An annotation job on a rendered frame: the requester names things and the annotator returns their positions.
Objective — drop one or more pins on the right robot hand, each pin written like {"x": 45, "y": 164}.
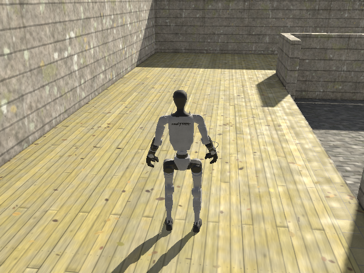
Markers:
{"x": 215, "y": 157}

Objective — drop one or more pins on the left robot hand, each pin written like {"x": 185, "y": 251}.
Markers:
{"x": 148, "y": 161}

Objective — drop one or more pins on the right robot forearm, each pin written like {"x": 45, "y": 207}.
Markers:
{"x": 211, "y": 147}

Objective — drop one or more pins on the left robot forearm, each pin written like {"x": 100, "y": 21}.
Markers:
{"x": 153, "y": 149}

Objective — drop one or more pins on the robot left upper arm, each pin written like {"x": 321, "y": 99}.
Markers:
{"x": 163, "y": 120}

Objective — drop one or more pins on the right robot thigh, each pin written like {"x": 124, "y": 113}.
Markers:
{"x": 196, "y": 168}

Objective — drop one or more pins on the robot right upper arm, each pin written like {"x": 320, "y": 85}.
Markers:
{"x": 202, "y": 128}

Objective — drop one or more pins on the humanoid robot torso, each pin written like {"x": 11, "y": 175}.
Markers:
{"x": 181, "y": 131}

